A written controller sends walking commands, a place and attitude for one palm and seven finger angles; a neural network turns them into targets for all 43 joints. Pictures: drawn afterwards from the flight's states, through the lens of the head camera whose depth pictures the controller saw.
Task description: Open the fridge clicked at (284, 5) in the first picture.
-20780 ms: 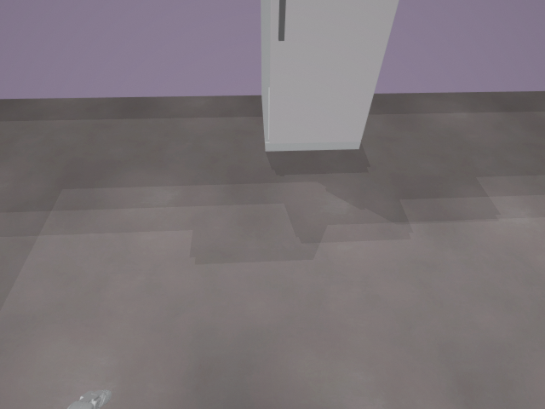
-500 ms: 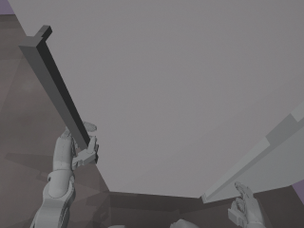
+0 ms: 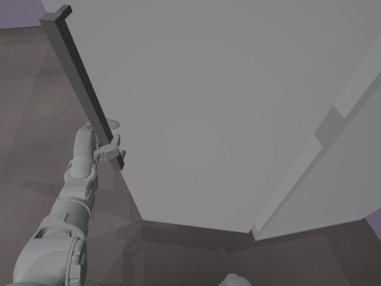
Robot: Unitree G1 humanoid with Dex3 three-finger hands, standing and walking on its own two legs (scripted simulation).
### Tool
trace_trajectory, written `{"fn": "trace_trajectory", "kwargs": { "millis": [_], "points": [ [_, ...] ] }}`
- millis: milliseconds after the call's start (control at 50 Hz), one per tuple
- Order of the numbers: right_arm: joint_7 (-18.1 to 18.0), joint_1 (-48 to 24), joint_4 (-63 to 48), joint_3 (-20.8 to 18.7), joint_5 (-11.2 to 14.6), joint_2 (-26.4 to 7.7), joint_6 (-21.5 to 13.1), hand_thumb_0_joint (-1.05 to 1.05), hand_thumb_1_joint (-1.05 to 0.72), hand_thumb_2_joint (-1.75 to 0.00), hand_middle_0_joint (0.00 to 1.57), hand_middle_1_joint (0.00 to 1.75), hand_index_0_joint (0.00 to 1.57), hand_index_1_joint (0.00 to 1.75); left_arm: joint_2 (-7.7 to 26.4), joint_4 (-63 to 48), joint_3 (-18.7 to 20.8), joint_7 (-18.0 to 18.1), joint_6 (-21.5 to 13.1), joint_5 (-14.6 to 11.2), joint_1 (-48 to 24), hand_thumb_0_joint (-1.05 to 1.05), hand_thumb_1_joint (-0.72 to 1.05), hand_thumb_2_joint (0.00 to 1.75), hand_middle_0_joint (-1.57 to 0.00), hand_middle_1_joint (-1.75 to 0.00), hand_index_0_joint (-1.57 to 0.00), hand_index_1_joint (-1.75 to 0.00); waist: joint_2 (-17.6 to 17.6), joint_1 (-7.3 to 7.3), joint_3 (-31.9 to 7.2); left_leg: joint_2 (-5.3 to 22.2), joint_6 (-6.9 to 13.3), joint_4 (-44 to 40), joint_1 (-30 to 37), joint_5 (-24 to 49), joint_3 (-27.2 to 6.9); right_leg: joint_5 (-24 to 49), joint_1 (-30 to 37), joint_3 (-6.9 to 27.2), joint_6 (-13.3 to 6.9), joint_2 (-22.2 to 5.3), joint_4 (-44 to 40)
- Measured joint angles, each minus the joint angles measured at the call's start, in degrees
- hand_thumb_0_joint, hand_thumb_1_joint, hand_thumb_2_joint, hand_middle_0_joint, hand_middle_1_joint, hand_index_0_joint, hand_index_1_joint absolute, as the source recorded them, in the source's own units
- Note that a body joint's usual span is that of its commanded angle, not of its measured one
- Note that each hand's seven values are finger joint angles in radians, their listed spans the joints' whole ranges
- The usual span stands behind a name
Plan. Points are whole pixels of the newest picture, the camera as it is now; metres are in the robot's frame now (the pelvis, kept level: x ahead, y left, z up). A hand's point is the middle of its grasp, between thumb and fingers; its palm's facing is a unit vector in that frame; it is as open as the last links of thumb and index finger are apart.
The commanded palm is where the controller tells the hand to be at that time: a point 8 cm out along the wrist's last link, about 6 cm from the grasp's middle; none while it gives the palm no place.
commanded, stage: stop walking and hold the door back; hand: left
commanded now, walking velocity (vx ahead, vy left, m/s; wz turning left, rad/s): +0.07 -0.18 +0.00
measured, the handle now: (99, 109) +0.45 +0.20 +0.12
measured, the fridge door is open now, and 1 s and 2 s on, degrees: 72 71 66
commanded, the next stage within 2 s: loosen the grip on the handle in 0.46 s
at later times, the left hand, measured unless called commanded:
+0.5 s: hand (113, 144) +0.41 +0.19 +0.04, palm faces +0.20 -0.96 -0.22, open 5.9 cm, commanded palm +0.38 +0.26 +0.03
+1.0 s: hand (110, 143) +0.43 +0.20 +0.03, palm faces +0.19 -0.96 -0.21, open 12.1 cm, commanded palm +0.39 +0.25 +0.03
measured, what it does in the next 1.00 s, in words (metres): steps on the spot: right foot, then left foot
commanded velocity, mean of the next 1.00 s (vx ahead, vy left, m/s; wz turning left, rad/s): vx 0.00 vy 0.01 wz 0.00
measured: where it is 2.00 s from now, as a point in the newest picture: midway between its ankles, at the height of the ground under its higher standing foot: outside the picture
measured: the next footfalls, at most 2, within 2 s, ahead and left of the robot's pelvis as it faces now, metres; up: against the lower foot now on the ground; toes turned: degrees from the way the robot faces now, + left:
right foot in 0.24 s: +0.09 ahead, -0.11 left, +0.00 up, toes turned -5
left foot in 0.60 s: +0.04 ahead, +0.13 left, +0.00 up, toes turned -2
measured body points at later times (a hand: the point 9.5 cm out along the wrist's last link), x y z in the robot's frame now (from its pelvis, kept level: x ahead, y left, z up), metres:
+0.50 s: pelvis -0.01 -0.01 +0.01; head +0.04 -0.03 +0.46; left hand +0.39 +0.24 +0.06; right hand +0.11 -0.29 -0.10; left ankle +0.01 +0.12 -0.68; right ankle +0.05 -0.11 -0.72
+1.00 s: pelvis -0.03 +0.04 -0.02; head +0.01 +0.05 +0.43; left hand +0.41 +0.25 +0.04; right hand +0.00 -0.21 -0.14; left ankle +0.00 +0.13 -0.72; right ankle +0.05 -0.11 -0.72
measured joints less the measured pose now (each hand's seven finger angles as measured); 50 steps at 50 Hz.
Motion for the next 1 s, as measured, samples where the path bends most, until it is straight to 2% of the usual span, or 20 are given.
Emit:
{"fn": "trace_trajectory", "kwargs": {
  "millis": [40, 100, 160, 240, 260, 280, 320, 360, 420, 480, 560, 580, 600, 660, 700, 740, 780, 820, 920, 1000],
  "points": [
    [-0.2, 0.6, 0.0, -0.5, 0.2, 0.5, 0.1, 0.01, -0.90, -0.90, 0.20, 0.30, 0.20, 0.30, 1.0, 0.0, -0.2, 0.4, 0.1, -0.8, -0.6, -0.02, 0.61, 0.77, -0.40, -1.31, -0.45, -1.40, -0.4, -0.21, 1.2, 0.4, 0.2, 0.8, 0.0, 3.6, 1.0, -8.0, -2.3, 0.8, -0.2, 1.3, 7.3],
    [-0.2, 2.3, 0.0, 0.4, 0.7, 2.8, 0.9, 0.01, -0.91, -0.90, 0.20, 0.30, 0.19, 0.30, 1.6, -0.1, 0.5, 0.9, 0.1, -1.6, 0.2, -0.02, 0.62, 0.77, -0.39, -1.30, -0.45, -1.40, 0.6, -1.16, 1.0, 2.2, 0.2, -0.8, 0.3, 3.7, 0.6, -10.0, -5.6, -1.4, -0.3, 4.0, 17.8],
    [0.2, 4.2, 0.0, 2.0, 0.7, 5.7, 1.7, 0.01, -0.91, -0.90, 0.20, 0.30, 0.19, 0.30, 1.9, -2.0, 0.1, 0.7, 1.1, -2.1, 1.0, -0.01, 0.62, 0.76, -0.38, -1.29, -0.45, -1.40, 1.3, -0.34, 1.0, 3.8, -0.7, -2.5, 0.6, 4.5, 0.0, -8.9, -3.6, -4.2, -0.2, 4.9, 12.9],
    [1.1, 5.1, -0.8, 4.2, 0.6, 8.4, 1.8, 0.01, -0.90, -0.90, 0.20, 0.30, 0.20, 0.30, 3.1, -5.7, 0.3, -0.3, 2.4, -2.5, 2.6, -0.02, 0.60, 0.77, -0.39, -1.28, -0.45, -1.40, 1.2, 1.61, 1.0, 4.9, -2.4, 0.6, -0.6, 2.5, 0.6, -2.7, 4.2, -5.6, -0.6, 5.5, -3.2],
    [1.4, 4.3, -0.9, 4.6, 0.6, 8.4, 1.7, 0.01, -0.90, -0.89, 0.20, 0.30, 0.20, 0.30, 3.5, -6.5, 0.8, -0.2, 2.3, -2.0, 3.1, -0.02, 0.59, 0.76, -0.40, -1.29, -0.45, -1.40, 1.8, 1.73, 1.4, 5.6, -2.8, 2.5, -1.1, 1.5, 0.5, 1.0, 5.1, -5.9, -2.0, 6.0, -5.2],
    [1.6, 2.9, -0.8, 4.7, 0.7, 8.3, 1.9, 0.01, -0.90, -0.89, 0.20, 0.30, 0.20, 0.30, 3.6, -6.6, 1.8, -0.2, 2.1, -1.9, 3.4, -0.03, 0.59, 0.76, -0.40, -1.29, -0.45, -1.40, 3.1, 1.14, 2.3, 6.5, -2.8, 4.5, -1.8, 0.8, 0.0, 1.4, 5.3, -6.4, -3.3, 6.8, -4.8],
    [2.0, -0.1, -0.8, 4.4, 1.2, 8.0, 2.2, 0.01, -0.90, -0.89, 0.21, 0.30, 0.20, 0.30, 3.6, -5.3, 3.5, -0.1, 1.7, -1.8, 3.1, -0.03, 0.59, 0.77, -0.40, -1.28, -0.45, -1.40, 3.9, 0.10, 3.2, 5.2, -2.5, 11.4, -4.1, -4.2, -2.6, 0.0, 5.2, -6.7, -4.8, 6.9, -3.6],
    [2.0, -2.8, -1.0, 4.1, 1.6, 7.4, 2.0, 0.01, -0.90, -0.89, 0.21, 0.30, 0.20, 0.30, 3.4, -3.7, 4.8, 0.1, 1.7, -1.8, 2.5, -0.03, 0.59, 0.76, -0.39, -1.27, -0.45, -1.40, 3.5, -0.28, 3.5, 2.8, -2.5, 19.3, -6.8, -8.3, -4.1, -0.5, 5.2, -6.2, -5.0, 6.1, -3.5],
    [1.9, -6.1, -1.9, 4.4, 1.3, 5.6, 1.4, 0.01, -0.90, -0.89, 0.21, 0.30, 0.20, 0.30, 3.1, -0.8, 6.8, -0.5, 1.7, -0.6, 1.5, -0.02, 0.59, 0.76, -0.37, -1.27, -0.45, -1.40, 2.7, -0.99, 2.6, 1.0, -2.4, 25.3, -9.5, -8.2, -4.4, 0.4, 5.1, -5.6, -4.6, 5.1, -4.5],
    [1.4, -7.7, -3.3, 4.1, 1.0, 3.8, 0.8, 0.01, -0.90, -0.89, 0.21, 0.30, 0.20, 0.30, 3.0, 1.5, 7.0, -0.9, 1.4, 0.2, 0.7, -0.02, 0.60, 0.76, -0.36, -1.28, -0.45, -1.40, 2.1, -0.99, 1.2, 0.6, -2.1, 22.6, -9.4, -6.6, -4.2, 1.4, 4.6, -5.0, -4.1, 4.5, -5.5],
    [0.9, -7.5, -5.1, 3.1, 0.6, 1.7, 0.1, 0.01, -0.90, -0.89, 0.20, 0.30, 0.20, 0.30, 1.9, 1.9, 5.8, -1.1, 1.3, 1.0, -0.2, -0.01, 0.59, 0.75, -0.37, -1.31, -0.45, -1.40, 1.4, -0.16, -0.4, 0.8, -1.7, 12.0, -5.7, -3.7, -3.8, 2.4, 3.7, -4.7, -3.3, 4.2, -6.3],
    [1.4, -7.1, -5.8, 2.0, 0.5, 1.6, -0.1, 0.01, -0.90, -0.89, 0.20, 0.30, 0.20, 0.30, 1.5, 1.2, 6.5, -2.0, 1.8, 2.6, -0.9, -0.01, 0.58, 0.75, -0.38, -1.32, -0.45, -1.40, 1.2, 0.59, -0.3, 1.0, -1.5, 9.1, -4.2, -1.2, -3.4, 2.5, 3.4, -4.4, -3.1, 4.3, -6.1],
    [1.8, -6.6, -6.1, 1.5, 0.4, 1.3, -0.9, 0.01, -0.90, -0.89, 0.20, 0.30, 0.20, 0.30, 1.6, 2.0, 6.2, -2.8, 2.4, 3.4, -2.0, -0.01, 0.57, 0.75, -0.38, -1.33, -0.45, -1.40, 1.1, 1.06, -1.3, 1.0, -0.4, 5.7, -3.5, 4.1, -3.7, 2.5, 1.9, -4.3, -2.8, 4.6, -5.2],
    [3.1, -5.6, -6.1, 0.5, 0.5, 2.0, -2.1, 0.01, -0.90, -0.89, 0.20, 0.30, 0.20, 0.30, 1.6, 3.1, 6.0, -3.4, 5.1, 2.7, -4.6, -0.01, 0.53, 0.73, -0.41, -1.35, -0.48, -1.41, -0.9, 0.22, -5.4, 0.0, 0.0, 4.3, -6.2, 0.4, -4.3, 1.6, -3.4, -4.5, -2.0, 3.6, -1.6],
    [4.0, -5.1, -7.2, 0.7, 0.2, 2.5, -2.1, 0.01, -0.90, -0.89, 0.20, 0.30, 0.20, 0.30, 1.4, 1.1, 5.9, -2.0, 6.1, 2.4, -4.1, 0.00, 0.48, 0.71, -0.42, -1.36, -0.48, -1.42, -1.7, -0.32, -6.5, -0.6, 0.1, 5.6, -8.3, 0.0, -3.7, 2.0, -5.4, -3.8, -1.5, 3.0, -0.8],
    [5.0, -4.2, -8.2, 0.9, 0.1, 2.9, -2.0, 0.01, -0.90, -0.90, 0.20, 0.30, 0.20, 0.30, 1.2, -0.1, 4.5, 0.2, 6.4, 3.5, -3.9, 0.00, 0.40, 0.67, -0.42, -1.36, -0.48, -1.42, -1.7, -0.90, -7.4, -1.0, 0.5, 7.2, -10.5, 0.1, -3.2, 2.0, -7.5, -3.3, -1.3, 2.5, 0.4],
    [5.6, -3.1, -8.5, 1.5, 0.1, 3.5, -1.8, 0.01, -0.90, -0.90, 0.20, 0.30, 0.20, 0.30, 1.3, 0.2, 3.2, 2.4, 6.9, 4.2, -4.3, 0.00, 0.29, 0.61, -0.43, -1.36, -0.47, -1.41, -1.5, -1.29, -7.9, -1.4, 1.0, 8.5, -12.4, -0.2, -2.8, 1.8, -9.4, -2.8, -1.2, 2.2, 1.6],
    [5.9, -1.9, -8.1, 2.5, 0.1, 4.3, -1.8, 0.01, -0.90, -0.90, 0.20, 0.30, 0.20, 0.30, 1.3, 1.4, 2.8, 4.0, 7.2, 3.7, -5.2, 0.00, 0.15, 0.54, -0.43, -1.36, -0.47, -1.41, -1.3, -1.57, -8.2, -1.6, 1.4, 9.7, -13.9, -0.5, -2.5, 1.6, -10.9, -2.3, -1.0, 2.0, 2.5],
    [6.3, 1.7, -6.0, 4.3, -0.3, 6.1, -2.3, 0.01, -0.90, -0.89, 0.20, 0.30, 0.20, 0.30, 0.9, 2.9, 2.1, 6.3, 5.8, 3.2, -6.8, 0.00, -0.21, 0.36, -0.42, -1.35, -0.49, -1.41, -0.2, -2.18, -8.6, -2.1, 2.0, 12.2, -17.0, -1.2, -2.6, 0.9, -13.6, -1.3, -0.9, 2.3, 4.5],
    [6.6, 3.6, -4.2, 5.2, -1.0, 6.7, -2.0, 0.01, -0.90, -0.89, 0.20, 0.30, 0.20, 0.30, 0.9, 5.1, 3.3, 6.4, 4.5, 3.6, -8.2, 0.00, -0.38, 0.28, -0.38, -1.31, -0.50, -1.40, 0.5, -2.52, -9.0, -2.3, 2.4, 13.5, -18.5, -1.9, -2.6, 0.4, -15.1, -0.7, -0.3, 2.4, 5.7]
  ]
}}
